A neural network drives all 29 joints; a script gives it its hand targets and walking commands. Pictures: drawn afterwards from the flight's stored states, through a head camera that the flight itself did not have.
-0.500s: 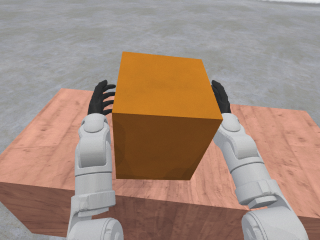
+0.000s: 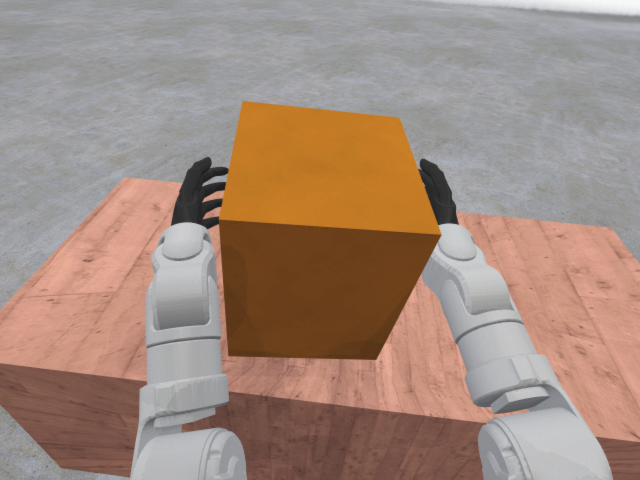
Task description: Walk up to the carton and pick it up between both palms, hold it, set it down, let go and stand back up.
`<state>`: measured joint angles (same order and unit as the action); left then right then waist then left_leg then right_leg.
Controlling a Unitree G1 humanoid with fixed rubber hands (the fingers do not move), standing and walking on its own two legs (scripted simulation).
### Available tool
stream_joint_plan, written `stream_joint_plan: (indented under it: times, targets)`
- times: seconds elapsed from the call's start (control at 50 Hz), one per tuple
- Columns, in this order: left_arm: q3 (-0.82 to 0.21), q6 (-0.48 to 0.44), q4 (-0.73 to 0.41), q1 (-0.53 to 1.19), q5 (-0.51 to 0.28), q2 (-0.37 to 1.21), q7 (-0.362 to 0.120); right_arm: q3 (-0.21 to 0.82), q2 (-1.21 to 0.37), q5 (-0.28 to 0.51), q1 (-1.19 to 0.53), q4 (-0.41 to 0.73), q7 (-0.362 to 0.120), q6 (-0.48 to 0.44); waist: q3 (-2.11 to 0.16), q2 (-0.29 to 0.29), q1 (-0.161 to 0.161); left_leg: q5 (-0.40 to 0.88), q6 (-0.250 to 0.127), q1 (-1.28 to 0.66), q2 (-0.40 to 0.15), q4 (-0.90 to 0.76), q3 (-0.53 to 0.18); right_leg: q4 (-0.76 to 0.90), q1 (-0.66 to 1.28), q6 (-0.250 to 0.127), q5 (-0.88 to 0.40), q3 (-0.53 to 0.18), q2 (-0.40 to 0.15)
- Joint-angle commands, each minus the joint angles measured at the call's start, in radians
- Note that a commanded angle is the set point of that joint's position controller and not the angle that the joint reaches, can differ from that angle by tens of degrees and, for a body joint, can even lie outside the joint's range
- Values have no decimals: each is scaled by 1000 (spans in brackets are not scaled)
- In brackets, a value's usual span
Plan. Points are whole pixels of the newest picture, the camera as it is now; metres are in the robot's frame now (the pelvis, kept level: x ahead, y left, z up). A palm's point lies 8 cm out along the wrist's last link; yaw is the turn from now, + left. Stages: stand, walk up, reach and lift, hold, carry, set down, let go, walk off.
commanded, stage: hold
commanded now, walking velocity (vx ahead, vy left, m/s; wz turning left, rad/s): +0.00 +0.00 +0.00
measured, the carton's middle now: (313, 237) +0.39 +0.02 +0.15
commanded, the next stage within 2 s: none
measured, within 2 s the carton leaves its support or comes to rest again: neither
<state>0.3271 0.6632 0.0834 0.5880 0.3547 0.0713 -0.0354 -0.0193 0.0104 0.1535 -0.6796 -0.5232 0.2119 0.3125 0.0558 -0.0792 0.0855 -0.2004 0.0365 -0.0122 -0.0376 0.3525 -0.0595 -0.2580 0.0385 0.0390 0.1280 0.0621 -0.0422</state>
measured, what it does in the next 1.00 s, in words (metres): stands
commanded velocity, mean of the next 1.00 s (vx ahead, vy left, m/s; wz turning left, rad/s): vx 0.00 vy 0.00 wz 0.00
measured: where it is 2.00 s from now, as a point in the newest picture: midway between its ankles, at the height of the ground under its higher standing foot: outside the picture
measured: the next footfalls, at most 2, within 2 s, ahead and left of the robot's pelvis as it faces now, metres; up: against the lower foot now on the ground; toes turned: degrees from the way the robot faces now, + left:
none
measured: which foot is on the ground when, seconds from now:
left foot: down 0.00-1.00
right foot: down 0.00-1.00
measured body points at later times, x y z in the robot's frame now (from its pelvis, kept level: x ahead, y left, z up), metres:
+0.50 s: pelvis +0.00 +0.00 +0.00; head -0.04 +0.03 +0.45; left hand +0.37 +0.16 +0.19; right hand +0.37 -0.14 +0.18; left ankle +0.01 +0.14 -0.75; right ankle +0.02 -0.15 -0.75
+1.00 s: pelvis +0.00 +0.00 +0.00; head -0.05 +0.03 +0.45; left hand +0.37 +0.16 +0.19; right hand +0.37 -0.14 +0.19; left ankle +0.01 +0.14 -0.75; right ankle +0.02 -0.15 -0.75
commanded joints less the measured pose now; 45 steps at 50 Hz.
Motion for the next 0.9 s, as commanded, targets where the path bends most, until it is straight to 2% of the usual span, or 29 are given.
stream_joint_plan:
  times: [0.0,0.18,0.46,0.62,0.88]
  targets:
    - [-553,-31,-95,575,-161,504,-154,352,-522,79,-653,326,-106,-83,-392,128,28,310,34,-35,100,-29,88,1,133,-9,-139,58,111]
    - [-587,-26,-166,521,-171,502,-150,408,-518,118,-621,421,-93,-78,-409,130,18,400,39,-53,105,-10,82,-8,158,-3,-232,52,110]
    - [-562,-21,-136,525,-164,482,-162,390,-521,82,-608,397,-93,-69,-360,90,16,278,17,-24,100,-46,92,3,140,-5,-148,51,104]
    - [-548,-32,-89,574,-165,488,-159,357,-532,61,-639,344,-105,-78,-357,106,10,207,7,2,98,-62,98,6,126,-9,-81,50,96]
    - [-524,-39,-75,577,-153,486,-164,356,-542,61,-649,314,-104,-91,-373,109,6,254,12,-5,102,-53,102,2,142,-3,-119,50,98]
